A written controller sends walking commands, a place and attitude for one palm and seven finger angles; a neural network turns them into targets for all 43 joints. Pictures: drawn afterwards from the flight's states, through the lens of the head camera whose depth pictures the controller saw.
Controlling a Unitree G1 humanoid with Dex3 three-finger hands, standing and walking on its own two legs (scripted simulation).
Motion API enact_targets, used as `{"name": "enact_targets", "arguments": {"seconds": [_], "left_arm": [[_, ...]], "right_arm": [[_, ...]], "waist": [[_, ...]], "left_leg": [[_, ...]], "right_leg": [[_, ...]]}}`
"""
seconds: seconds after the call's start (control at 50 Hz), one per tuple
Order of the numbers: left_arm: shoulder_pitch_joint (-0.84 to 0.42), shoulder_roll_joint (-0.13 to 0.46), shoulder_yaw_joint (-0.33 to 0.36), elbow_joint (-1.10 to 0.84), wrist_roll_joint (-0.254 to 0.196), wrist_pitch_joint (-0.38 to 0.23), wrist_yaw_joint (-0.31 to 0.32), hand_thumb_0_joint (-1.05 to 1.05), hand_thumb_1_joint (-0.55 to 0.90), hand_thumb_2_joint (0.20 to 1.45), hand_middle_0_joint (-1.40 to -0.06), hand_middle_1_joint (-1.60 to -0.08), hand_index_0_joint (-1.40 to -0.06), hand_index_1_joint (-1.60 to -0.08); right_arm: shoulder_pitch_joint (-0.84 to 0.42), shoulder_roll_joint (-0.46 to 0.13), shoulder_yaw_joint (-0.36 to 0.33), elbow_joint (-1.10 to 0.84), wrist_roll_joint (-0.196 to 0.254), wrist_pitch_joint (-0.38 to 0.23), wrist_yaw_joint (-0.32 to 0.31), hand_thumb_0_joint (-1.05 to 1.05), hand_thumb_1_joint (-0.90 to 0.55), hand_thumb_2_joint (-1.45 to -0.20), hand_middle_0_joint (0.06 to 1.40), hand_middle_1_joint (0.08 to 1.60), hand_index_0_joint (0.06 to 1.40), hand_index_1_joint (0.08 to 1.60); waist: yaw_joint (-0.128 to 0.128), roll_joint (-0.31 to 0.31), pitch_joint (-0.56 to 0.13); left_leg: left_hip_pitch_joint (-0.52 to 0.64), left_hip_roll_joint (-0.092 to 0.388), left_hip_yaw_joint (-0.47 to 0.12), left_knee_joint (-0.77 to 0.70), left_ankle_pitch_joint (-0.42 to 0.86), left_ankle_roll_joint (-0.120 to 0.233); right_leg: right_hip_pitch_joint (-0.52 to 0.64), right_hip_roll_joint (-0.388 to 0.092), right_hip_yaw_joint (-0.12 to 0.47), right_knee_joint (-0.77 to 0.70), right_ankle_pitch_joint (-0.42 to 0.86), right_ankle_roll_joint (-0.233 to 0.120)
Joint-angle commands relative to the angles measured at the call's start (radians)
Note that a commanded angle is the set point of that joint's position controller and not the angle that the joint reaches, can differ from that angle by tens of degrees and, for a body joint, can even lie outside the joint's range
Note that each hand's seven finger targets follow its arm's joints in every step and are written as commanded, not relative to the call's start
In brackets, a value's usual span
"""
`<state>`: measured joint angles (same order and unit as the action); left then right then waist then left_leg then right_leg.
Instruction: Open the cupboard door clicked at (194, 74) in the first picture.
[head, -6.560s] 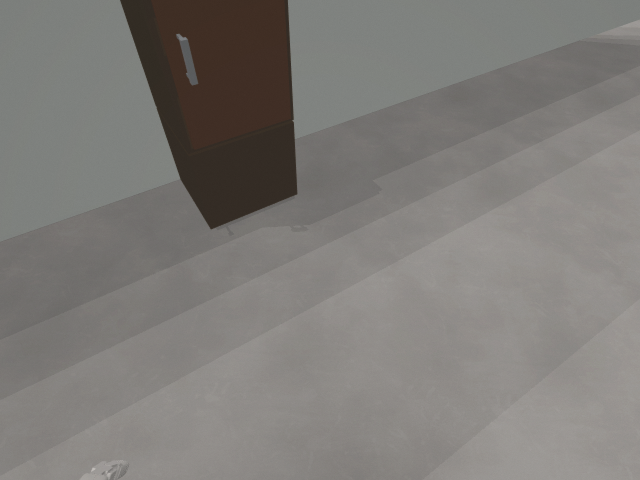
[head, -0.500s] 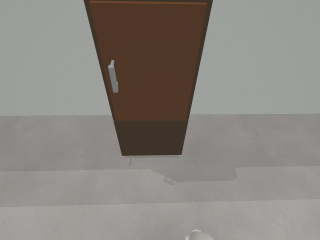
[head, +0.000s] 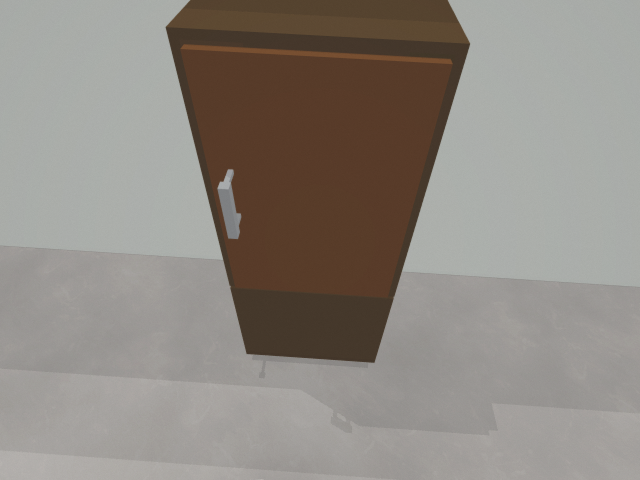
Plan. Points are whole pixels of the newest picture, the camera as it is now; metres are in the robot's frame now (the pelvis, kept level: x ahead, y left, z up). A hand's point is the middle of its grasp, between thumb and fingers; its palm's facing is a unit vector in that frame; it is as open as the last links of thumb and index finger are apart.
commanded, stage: come to a stop and stand still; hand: left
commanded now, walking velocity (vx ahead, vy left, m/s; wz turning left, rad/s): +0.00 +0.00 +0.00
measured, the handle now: (231, 204) +0.58 +0.22 -0.03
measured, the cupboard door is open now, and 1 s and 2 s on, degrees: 0 0 0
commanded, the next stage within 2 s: look again from close up in 1.02 s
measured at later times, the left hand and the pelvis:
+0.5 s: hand out of the picture +0.09 +0.17 -0.17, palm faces +0.01 -0.96 -0.29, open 7.4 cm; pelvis +0.03 -0.04 -0.01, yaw -2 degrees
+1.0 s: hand out of the picture +0.04 +0.11 -0.17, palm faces +0.03 -0.98 -0.21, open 7.3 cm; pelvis +0.02 -0.07 +0.00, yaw -2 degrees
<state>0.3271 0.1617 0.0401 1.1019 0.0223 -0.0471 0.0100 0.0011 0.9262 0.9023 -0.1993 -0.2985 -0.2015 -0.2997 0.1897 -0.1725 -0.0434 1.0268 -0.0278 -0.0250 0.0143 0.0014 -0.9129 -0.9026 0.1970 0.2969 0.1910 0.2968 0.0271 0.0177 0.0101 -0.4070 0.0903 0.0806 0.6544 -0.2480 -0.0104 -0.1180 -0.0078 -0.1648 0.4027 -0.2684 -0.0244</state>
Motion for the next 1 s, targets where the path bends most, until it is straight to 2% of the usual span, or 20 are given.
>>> {"name": "enact_targets", "arguments": {"seconds": [0.0, 0.02, 0.04, 0.06, 0.12, 0.18, 0.28, 0.38, 0.42, 0.44, 0.46, 0.48, 0.5, 0.56, 0.66, 0.7, 0.74, 0.76, 0.8, 0.98], "left_arm": [[0.034, 0.100, 0.018, -0.033, -0.006, -0.003, 0.005, 0.000, 0.900, 0.900, -0.200, -0.300, -0.200, -0.300], [0.055, 0.052, 0.007, -0.041, -0.009, 0.003, 0.003, 0.000, 0.900, 0.900, -0.200, -0.300, -0.200, -0.300], [0.069, 0.027, -0.003, -0.048, -0.014, 0.007, 0.009, 0.000, 0.900, 0.900, -0.200, -0.300, -0.200, -0.300], [0.067, 0.031, -0.008, -0.031, -0.012, 0.023, 0.022, 0.000, 0.900, 0.900, -0.200, -0.300, -0.200, -0.300], [0.070, 0.041, -0.012, 0.008, -0.016, 0.043, 0.023, 0.000, 0.900, 0.900, -0.200, -0.300, -0.200, -0.300], [0.055, 0.068, 0.007, -0.022, -0.005, 0.074, 0.023, 0.000, 0.900, 0.900, -0.200, -0.300, -0.200, -0.300], [0.025, 0.062, 0.027, -0.090, 0.000, 0.099, 0.020, 0.000, 0.900, 0.900, -0.200, -0.300, -0.200, -0.300], [0.018, 0.055, 0.023, -0.112, -0.003, 0.083, 0.018, 0.000, 0.900, 0.900, -0.200, -0.300, -0.200, -0.300], [0.074, 0.085, 0.024, -0.098, 0.004, 0.066, 0.019, 0.000, 0.900, 0.900, -0.200, -0.300, -0.200, -0.300], [0.054, 0.145, 0.028, -0.106, 0.013, 0.055, 0.022, 0.000, 0.900, 0.900, -0.200, -0.300, -0.200, -0.300], [-0.012, 0.209, 0.030, -0.129, 0.013, 0.049, 0.022, 0.000, 0.900, 0.900, -0.200, -0.300, -0.200, -0.300], [-0.034, 0.223, 0.031, -0.146, 0.009, 0.052, 0.019, 0.000, 0.900, 0.900, -0.200, -0.300, -0.200, -0.300], [-0.075, 0.221, 0.036, -0.150, 0.010, 0.052, 0.021, 0.000, 0.900, 0.900, -0.200, -0.300, -0.200, -0.300], [-0.147, 0.161, 0.021, -0.154, 0.005, 0.050, 0.022, 0.000, 0.900, 0.900, -0.200, -0.300, -0.200, -0.300], [-0.070, 0.154, 0.022, -0.110, -0.003, 0.043, 0.025, 0.000, 0.900, 0.900, -0.200, -0.300, -0.200, -0.300], [-0.086, 0.137, 0.017, -0.092, -0.014, 0.043, 0.027, 0.000, 0.900, 0.900, -0.200, -0.300, -0.200, -0.300], [-0.068, 0.089, 0.004, -0.082, -0.023, 0.043, 0.022, 0.000, 0.900, 0.900, -0.200, -0.300, -0.200, -0.300], [-0.070, 0.086, 0.004, -0.082, -0.019, 0.043, 0.022, 0.000, 0.900, 0.900, -0.200, -0.300, -0.200, -0.300], [-0.081, 0.097, 0.006, -0.053, -0.019, 0.045, 0.021, 0.000, 0.900, 0.900, -0.200, -0.300, -0.200, -0.300], [-0.047, 0.086, -0.005, -0.012, -0.018, 0.043, 0.021, 0.000, 0.900, 0.900, -0.200, -0.300, -0.200, -0.300]], "right_arm": [[0.151, -0.073, -0.005, 0.014, 0.005, -0.032, -0.012, 0.000, -0.900, -0.900, 0.200, 0.300, 0.200, 0.300], [0.218, -0.143, -0.017, 0.028, -0.001, -0.036, -0.022, 0.000, -0.900, -0.900, 0.200, 0.300, 0.200, 0.300], [0.229, -0.182, -0.017, 0.026, 0.002, -0.022, -0.031, 0.000, -0.900, -0.900, 0.200, 0.300, 0.200, 0.300], [0.175, -0.153, -0.001, 0.030, 0.003, -0.018, -0.048, 0.000, -0.900, -0.900, 0.200, 0.300, 0.200, 0.300], [0.032, -0.112, 0.011, 0.011, 0.013, -0.009, -0.066, 0.000, -0.900, -0.900, 0.200, 0.300, 0.200, 0.300], [0.039, -0.153, -0.021, 0.006, 0.016, 0.011, -0.074, 0.000, -0.900, -0.900, 0.200, 0.300, 0.200, 0.300], [-0.019, -0.164, -0.043, -0.031, 0.008, 0.030, -0.068, 0.000, -0.900, -0.900, 0.200, 0.300, 0.200, 0.300], [-0.046, -0.161, -0.049, -0.049, 0.003, 0.038, -0.048, 0.000, -0.900, -0.900, 0.200, 0.300, 0.200, 0.300], [-0.036, -0.141, -0.051, -0.050, 0.012, 0.042, -0.040, 0.000, -0.900, -0.900, 0.200, 0.300, 0.200, 0.300], [-0.011, -0.087, -0.043, -0.056, 0.020, 0.046, -0.035, 0.000, -0.900, -0.900, 0.200, 0.300, 0.200, 0.300], [-0.005, -0.027, -0.027, -0.078, 0.024, 0.053, -0.026, 0.000, -0.900, -0.900, 0.200, 0.300, 0.200, 0.300], [-0.034, -0.053, -0.029, -0.083, 0.020, 0.070, -0.027, 0.000, -0.900, -0.900, 0.200, 0.300, 0.200, 0.300], [-0.033, -0.055, -0.031, -0.081, 0.015, 0.077, -0.028, 0.000, -0.900, -0.900, 0.200, 0.300, 0.200, 0.300], [0.048, -0.060, -0.025, -0.021, 0.015, 0.064, -0.027, 0.000, -0.900, -0.900, 0.200, 0.300, 0.200, 0.300], [0.073, -0.033, -0.002, 0.006, 0.019, 0.044, -0.039, 0.000, -0.900, -0.900, 0.200, 0.300, 0.200, 0.300], [0.139, -0.024, 0.008, 0.045, 0.018, 0.033, -0.046, 0.000, -0.900, -0.900, 0.200, 0.300, 0.200, 0.300], [0.133, -0.060, 0.011, 0.059, 0.013, 0.016, -0.050, 0.000, -0.900, -0.900, 0.200, 0.300, 0.200, 0.300], [0.116, -0.076, 0.011, 0.058, 0.013, 0.018, -0.052, 0.000, -0.900, -0.900, 0.200, 0.300, 0.200, 0.300], [0.110, -0.052, 0.018, 0.080, 0.013, 0.014, -0.052, 0.000, -0.900, -0.900, 0.200, 0.300, 0.200, 0.300], [0.187, -0.027, 0.025, 0.106, 0.011, 0.026, -0.054, 0.000, -0.900, -0.900, 0.200, 0.300, 0.200, 0.300]], "waist": [[-0.064, -0.012, 0.016], [-0.077, 0.165, -0.023], [-0.067, 0.245, -0.035], [-0.052, 0.240, -0.051], [-0.011, 0.081, 0.013], [-0.032, 0.077, -0.046], [-0.020, 0.112, -0.059], [-0.014, 0.190, -0.047], [0.013, 0.081, -0.055], [0.000, -0.107, -0.029], [-0.025, -0.275, 0.013], [0.003, -0.235, -0.003], [-0.009, -0.303, 0.024], [-0.048, -0.183, 0.032], [-0.013, -0.149, -0.014], [-0.038, -0.117, -0.032], [-0.012, 0.017, -0.014], [-0.004, 0.000, -0.004], [-0.004, 0.071, 0.010], [-0.024, -0.034, 0.086]], "left_leg": [[0.343, -0.001, -0.008, -0.235, 0.122, 0.008], [0.451, 0.164, -0.199, -0.266, 0.301, 0.070], [0.410, 0.308, -0.327, -0.341, 0.478, 0.152], [0.356, 0.306, -0.325, -0.367, 0.555, 0.163], [0.276, 0.259, -0.192, -0.327, 0.795, 0.177], [0.337, 0.267, -0.160, -0.305, 0.845, 0.184], [0.282, 0.255, -0.109, -0.296, 0.656, 0.190], [0.187, 0.209, -0.104, -0.290, 0.374, 0.152], [0.117, 0.144, -0.078, -0.193, 0.179, 0.087], [0.057, 0.040, -0.014, -0.066, -0.024, 0.024], [0.006, -0.044, 0.009, 0.032, -0.246, -0.012], [0.065, -0.045, -0.050, 0.140, -0.301, -0.005], [0.039, -0.049, -0.086, 0.210, -0.286, 0.007], [0.038, -0.045, -0.077, 0.261, -0.184, 0.006], [0.118, -0.044, -0.051, -0.041, -0.152, -0.010], [0.244, -0.039, -0.066, -0.256, -0.002, -0.003], [0.265, 0.047, -0.163, -0.309, 0.160, 0.036], [0.219, 0.063, -0.158, -0.301, 0.114, 0.037], [0.173, 0.043, -0.141, -0.327, 0.085, 0.027], [0.185, 0.000, -0.094, -0.337, -0.019, 0.019]], "right_leg": [[-0.181, -0.170, 0.128, 0.058, 0.128, -0.065], [-0.301, -0.073, 0.057, 0.240, -0.034, -0.012], [-0.310, -0.030, 0.034, 0.379, -0.312, 0.025], [-0.274, -0.051, 0.119, 0.435, -0.352, 0.035], [-0.222, -0.094, 0.147, 0.416, -0.243, 0.054], [-0.264, -0.075, 0.141, 0.488, -0.203, 0.065], [-0.311, -0.059, 0.155, 0.577, -0.188, 0.066], [-0.167, -0.047, 0.098, 0.315, -0.112, 0.052], [-0.036, -0.051, 0.102, 0.067, 0.075, 0.051], [-0.050, -0.168, 0.254, -0.068, 0.130, 0.020], [-0.132, -0.327, 0.409, -0.140, 0.177, -0.063], [-0.244, -0.351, 0.423, -0.184, 0.029, -0.126], [-0.274, -0.324, 0.453, -0.203, -0.063, -0.140], [-0.208, -0.236, 0.312, -0.143, 0.080, -0.127], [-0.064, -0.226, 0.297, -0.084, 0.260, -0.139], [-0.090, -0.201, 0.286, -0.054, 0.204, -0.095], [-0.116, -0.108, 0.226, -0.035, 0.150, -0.022], [-0.087, -0.094, 0.218, -0.062, 0.114, -0.006], [-0.028, -0.095, 0.199, -0.048, 0.144, -0.004], [-0.084, -0.105, 0.244, -0.150, -0.031, -0.007]]}}
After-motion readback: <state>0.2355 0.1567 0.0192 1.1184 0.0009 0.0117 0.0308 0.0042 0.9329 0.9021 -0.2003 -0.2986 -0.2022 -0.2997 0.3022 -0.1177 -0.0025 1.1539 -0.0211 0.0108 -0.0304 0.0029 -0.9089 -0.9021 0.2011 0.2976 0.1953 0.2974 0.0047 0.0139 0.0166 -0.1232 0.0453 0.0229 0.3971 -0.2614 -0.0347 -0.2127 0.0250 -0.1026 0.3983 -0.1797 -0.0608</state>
